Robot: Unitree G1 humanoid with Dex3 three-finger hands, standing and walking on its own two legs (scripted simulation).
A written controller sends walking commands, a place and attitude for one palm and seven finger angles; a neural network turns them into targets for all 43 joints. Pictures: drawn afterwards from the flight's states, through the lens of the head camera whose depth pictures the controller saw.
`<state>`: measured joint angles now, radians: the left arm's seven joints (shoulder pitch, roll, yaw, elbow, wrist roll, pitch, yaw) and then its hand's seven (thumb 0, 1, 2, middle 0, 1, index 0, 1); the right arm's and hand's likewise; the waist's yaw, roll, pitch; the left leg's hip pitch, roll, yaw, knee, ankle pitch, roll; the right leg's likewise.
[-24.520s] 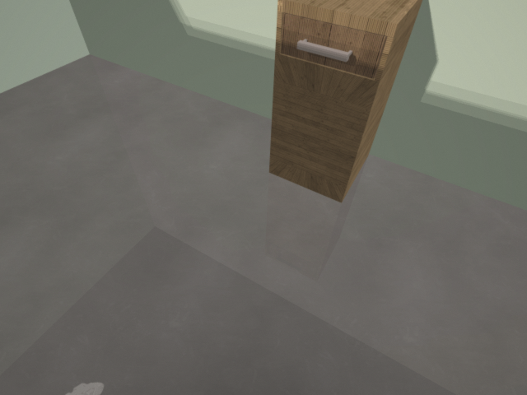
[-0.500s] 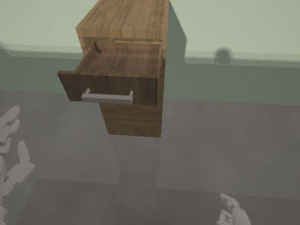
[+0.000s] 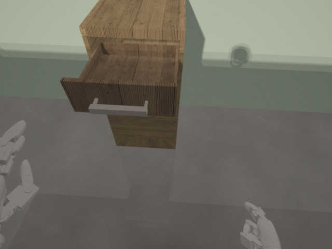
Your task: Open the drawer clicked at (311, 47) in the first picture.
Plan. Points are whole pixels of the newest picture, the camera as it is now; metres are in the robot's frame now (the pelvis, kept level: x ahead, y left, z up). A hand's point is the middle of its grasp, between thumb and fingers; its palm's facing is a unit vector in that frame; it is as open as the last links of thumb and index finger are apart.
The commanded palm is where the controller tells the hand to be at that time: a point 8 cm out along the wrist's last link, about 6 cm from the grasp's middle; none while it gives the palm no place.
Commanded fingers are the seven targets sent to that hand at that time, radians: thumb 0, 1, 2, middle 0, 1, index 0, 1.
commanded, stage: let the arm hang, fingers relaxed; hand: left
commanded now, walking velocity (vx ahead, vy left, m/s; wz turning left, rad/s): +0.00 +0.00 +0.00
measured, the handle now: (119, 106) +0.56 +0.19 -0.02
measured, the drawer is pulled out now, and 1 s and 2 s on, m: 0.30 0.30 0.30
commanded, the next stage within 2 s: look to check the result in 1.20 s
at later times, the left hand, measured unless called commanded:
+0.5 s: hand out of the picture -0.01 +0.19 -0.18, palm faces +0.03 -0.98 -0.19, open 7.0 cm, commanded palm none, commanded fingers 0.00 0.90 0.90 -0.20 -0.30 -0.20 -0.30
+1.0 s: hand out of the picture +0.00 +0.18 -0.17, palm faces +0.02 -0.98 -0.20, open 7.3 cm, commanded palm none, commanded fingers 0.00 0.90 0.90 -0.20 -0.30 -0.20 -0.30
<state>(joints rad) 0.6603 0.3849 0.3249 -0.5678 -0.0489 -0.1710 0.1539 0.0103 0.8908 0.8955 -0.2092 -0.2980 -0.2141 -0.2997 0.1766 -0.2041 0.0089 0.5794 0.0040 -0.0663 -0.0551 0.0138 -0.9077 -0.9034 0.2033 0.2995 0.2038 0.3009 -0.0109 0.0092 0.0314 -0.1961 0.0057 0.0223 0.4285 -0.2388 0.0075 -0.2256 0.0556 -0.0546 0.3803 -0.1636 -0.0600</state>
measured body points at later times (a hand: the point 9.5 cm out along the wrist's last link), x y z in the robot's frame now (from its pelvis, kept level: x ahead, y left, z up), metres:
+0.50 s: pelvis -0.02 +0.00 +0.00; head +0.02 +0.02 +0.44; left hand -0.01 +0.24 -0.16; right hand -0.02 -0.23 -0.15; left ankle -0.01 +0.11 -0.74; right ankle +0.02 -0.08 -0.74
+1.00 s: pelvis -0.01 +0.01 +0.00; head -0.01 +0.00 +0.45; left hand +0.00 +0.23 -0.16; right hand -0.03 -0.19 -0.17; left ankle -0.01 +0.11 -0.74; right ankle +0.02 -0.08 -0.74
